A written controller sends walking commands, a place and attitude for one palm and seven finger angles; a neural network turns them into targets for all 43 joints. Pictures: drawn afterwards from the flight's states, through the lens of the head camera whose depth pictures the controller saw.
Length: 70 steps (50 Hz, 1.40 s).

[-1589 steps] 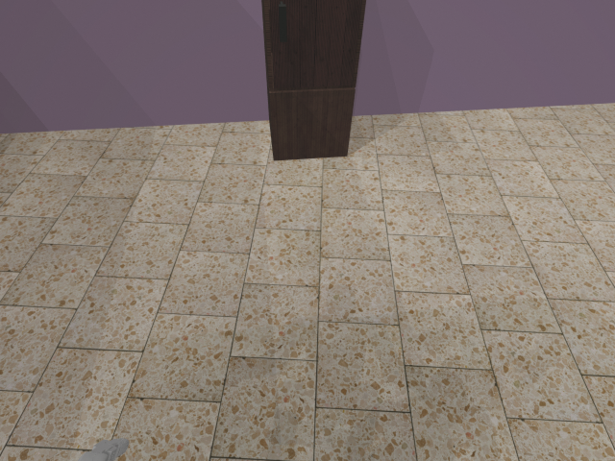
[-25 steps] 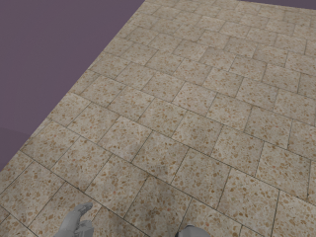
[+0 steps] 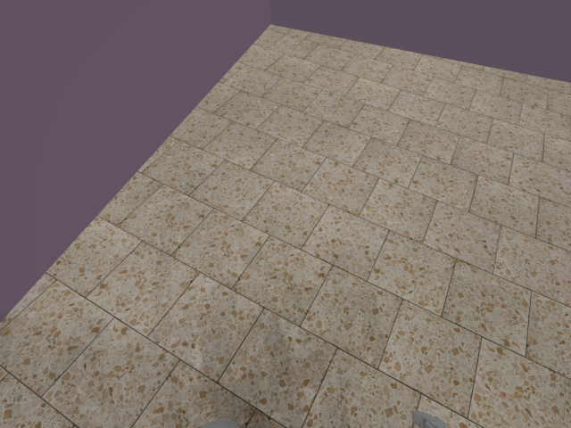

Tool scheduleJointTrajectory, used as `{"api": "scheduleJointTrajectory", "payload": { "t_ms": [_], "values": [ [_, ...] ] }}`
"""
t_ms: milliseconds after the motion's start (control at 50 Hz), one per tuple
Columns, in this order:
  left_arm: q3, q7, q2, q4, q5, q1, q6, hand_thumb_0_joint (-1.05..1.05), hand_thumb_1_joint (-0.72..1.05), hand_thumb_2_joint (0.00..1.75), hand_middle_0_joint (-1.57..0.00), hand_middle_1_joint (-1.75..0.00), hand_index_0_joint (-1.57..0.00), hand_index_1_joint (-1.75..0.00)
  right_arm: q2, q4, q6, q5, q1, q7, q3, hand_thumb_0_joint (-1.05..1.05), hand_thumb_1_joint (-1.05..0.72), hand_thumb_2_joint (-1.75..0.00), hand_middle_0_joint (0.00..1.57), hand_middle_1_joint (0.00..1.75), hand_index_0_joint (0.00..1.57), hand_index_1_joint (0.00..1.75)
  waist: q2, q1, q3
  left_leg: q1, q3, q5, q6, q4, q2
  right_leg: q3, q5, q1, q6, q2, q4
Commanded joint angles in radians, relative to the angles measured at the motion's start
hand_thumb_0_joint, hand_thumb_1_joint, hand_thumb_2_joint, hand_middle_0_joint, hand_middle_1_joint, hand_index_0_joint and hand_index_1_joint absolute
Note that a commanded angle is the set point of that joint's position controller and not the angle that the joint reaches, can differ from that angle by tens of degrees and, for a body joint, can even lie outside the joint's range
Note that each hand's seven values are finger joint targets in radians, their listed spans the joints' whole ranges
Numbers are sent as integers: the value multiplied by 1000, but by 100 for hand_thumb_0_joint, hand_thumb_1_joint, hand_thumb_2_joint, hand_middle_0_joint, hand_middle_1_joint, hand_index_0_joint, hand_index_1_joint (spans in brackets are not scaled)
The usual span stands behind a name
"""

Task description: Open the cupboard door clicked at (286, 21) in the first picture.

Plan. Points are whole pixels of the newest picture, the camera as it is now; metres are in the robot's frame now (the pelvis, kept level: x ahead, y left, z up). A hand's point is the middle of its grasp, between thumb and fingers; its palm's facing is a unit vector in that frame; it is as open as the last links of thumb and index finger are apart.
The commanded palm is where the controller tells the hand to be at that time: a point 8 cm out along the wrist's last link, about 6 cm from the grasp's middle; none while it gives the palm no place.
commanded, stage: walk to a spot facing it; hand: left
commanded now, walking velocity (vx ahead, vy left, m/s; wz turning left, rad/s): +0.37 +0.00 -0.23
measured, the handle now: out of the picture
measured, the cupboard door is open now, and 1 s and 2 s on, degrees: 53 53 53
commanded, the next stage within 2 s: turn to face it in 0.20 s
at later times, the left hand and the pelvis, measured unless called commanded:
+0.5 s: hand (247, 310) +0.33 +0.09 -0.14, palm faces -0.06 -0.98 -0.21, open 7.3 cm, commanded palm none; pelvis +0.22 -0.07 +0.01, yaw -1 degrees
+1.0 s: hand (210, 310) +0.34 +0.17 -0.16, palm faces +0.28 -0.93 -0.23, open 7.3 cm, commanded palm none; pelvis +0.30 -0.06 +0.01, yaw +15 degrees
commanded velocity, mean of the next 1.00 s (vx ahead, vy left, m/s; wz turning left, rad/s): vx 0.07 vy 0.00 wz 0.35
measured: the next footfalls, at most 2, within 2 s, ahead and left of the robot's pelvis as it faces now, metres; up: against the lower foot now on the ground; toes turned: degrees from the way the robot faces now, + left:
right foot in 0.36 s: +0.29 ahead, -0.16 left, +0.00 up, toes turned -12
left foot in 0.80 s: +0.35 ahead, +0.05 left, +0.00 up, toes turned +17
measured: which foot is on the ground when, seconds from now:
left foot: down 0.00-0.36, up 0.38-0.78, down 0.80-1.00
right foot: up 0.00-0.34, down 0.36-0.80, up 0.82-1.00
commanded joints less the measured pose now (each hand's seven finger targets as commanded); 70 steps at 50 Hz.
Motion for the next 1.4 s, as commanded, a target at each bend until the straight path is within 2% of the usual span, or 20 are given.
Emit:
{"api": "scheduleJointTrajectory", "payload": {
  "t_ms": [0,120,240,300,320,340,360,480,720,740,780,820,920,1040,1120,1140,1160,1180,1240,1380],
  "values": [
    [22,-13,70,-130,12,-104,-25,0,90,90,-20,-30,-20,-30,-135,31,2,0,215,-28,-32,0,-90,-90,20,30,20,30,129,-40,36,153,-381,-112,91,-471,323,55,162,-381,16,-111,229],
    [17,-26,17,-141,11,-121,11,0,90,90,-20,-30,-20,-30,-126,65,-10,8,237,-26,-31,0,-90,-90,20,30,20,30,143,-4,3,164,-82,118,74,-492,228,-20,308,-302,42,-124,-124],
    [14,-30,33,-177,8,-248,7,0,90,90,-20,-30,-20,-30,-144,101,10,1,313,-24,-29,0,-90,-90,20,30,20,30,133,-42,48,228,-25,191,65,-427,250,-104,333,-206,22,-72,-402],
    [19,-20,81,-138,11,-123,-10,0,90,90,-20,-30,-20,-30,-136,120,20,7,329,-26,-18,0,-90,-90,20,30,20,30,79,18,-26,220,5,369,21,-188,203,-117,355,59,-3,-27,-552],
    [36,-9,140,-92,16,21,-27,0,90,90,-20,-30,-20,-30,-112,118,17,18,321,-24,-12,0,-90,-90,20,30,20,30,-14,79,-117,73,27,328,-13,19,145,-6,522,317,-38,-112,-542],
    [64,6,250,-52,17,153,-39,0,90,90,-20,-30,-20,-30,-62,100,13,36,369,-23,-8,0,-90,-90,20,30,20,30,-270,103,-266,-124,71,-157,-62,336,-8,316,755,549,-143,-401,-621],
    [55,12,275,-51,-7,166,-36,0,90,90,-20,-30,-20,-30,-88,87,27,44,355,-31,-12,0,-90,-90,20,30,20,30,-232,96,-322,-122,-64,-422,-64,525,-3,367,816,500,-207,-502,-711],
    [6,37,108,-133,-6,-131,-27,0,90,90,-20,-30,-20,-30,-20,107,85,28,270,-26,-8,0,-90,-90,20,30,20,30,-106,-34,-100,-88,-117,-155,-95,477,67,-53,921,102,-102,-354,-763],
    [47,38,170,-198,3,-177,7,0,90,90,-20,-30,-20,-30,-86,-28,102,11,138,5,-32,0,-90,-90,20,30,20,30,-58,-52,-74,50,-14,-7,-72,-25,19,-198,694,113,-39,-365,-547],
    [47,35,171,-209,-3,-188,11,0,90,90,-20,-30,-20,-30,-126,-17,96,7,207,5,-42,0,-90,-90,20,30,20,30,37,-88,-125,186,-48,181,-51,-120,21,-227,632,56,5,-326,-393],
    [26,33,109,-292,-12,-248,29,0,90,90,-20,-30,-20,-30,-304,-18,90,3,306,-18,-78,0,-90,-90,20,30,20,30,399,-137,-179,345,-632,799,211,-264,418,-119,-265,-314,118,-82,63],
    [33,32,127,-316,4,-301,42,0,90,90,-20,-30,-20,-30,-280,-47,87,4,226,-28,-72,0,-90,-90,20,30,20,30,181,-96,-129,231,-583,413,199,-304,373,-4,-136,-352,105,-107,154],
    [41,19,131,-266,2,-210,58,0,90,90,-20,-30,-20,-30,-254,-97,77,11,80,-34,-60,0,-90,-90,20,30,20,30,162,-21,-147,167,-382,262,101,-310,204,19,76,-289,126,-89,74],
    [30,23,129,-303,-3,-250,61,0,90,90,-20,-30,-20,-30,-278,-92,95,7,92,-20,-83,0,-90,-90,20,30,20,30,180,-47,-134,154,-431,155,108,-307,178,-11,25,-190,123,-43,-215],
    [36,28,151,-281,-8,-127,48,0,90,90,-20,-30,-20,-30,-275,-115,111,15,18,-16,-94,0,-90,-90,20,30,20,30,190,7,-146,23,-437,129,61,-218,116,-41,157,64,108,-2,-547],
    [47,33,192,-272,-3,-75,38,0,90,90,-20,-30,-20,-30,-240,-129,113,24,3,-14,-89,0,-90,-90,20,30,20,30,85,34,-161,-71,-393,37,12,-137,55,16,199,190,90,-72,-708],
    [67,43,293,-271,13,-50,28,0,90,90,-20,-30,-20,-30,-162,-150,113,32,10,-8,-80,0,-90,-90,20,30,20,30,-229,46,-144,-269,-225,-204,-74,104,-90,312,174,290,-1,-347,-846],
    [62,47,326,-289,11,-80,30,0,90,90,-20,-30,-20,-30,-181,-165,109,23,-19,-5,-79,0,-90,-90,20,30,20,30,-301,45,-113,-276,-182,-381,-89,367,-95,420,339,162,-94,-517,-848],
    [34,50,219,-310,3,-196,25,0,90,90,-20,-30,-20,-30,-169,-112,136,16,13,7,-79,0,-90,-90,20,30,20,30,-196,-35,-62,-253,-186,-224,-108,602,-22,144,574,93,-83,-358,-740],
    [42,47,242,-267,9,-36,19,0,90,90,-20,-30,-20,-30,-120,-139,122,25,-111,22,-37,0,-90,-90,20,30,20,30,-176,41,-99,-146,-32,-190,-116,170,-54,-46,1040,316,-44,-321,-598]
  ]
}}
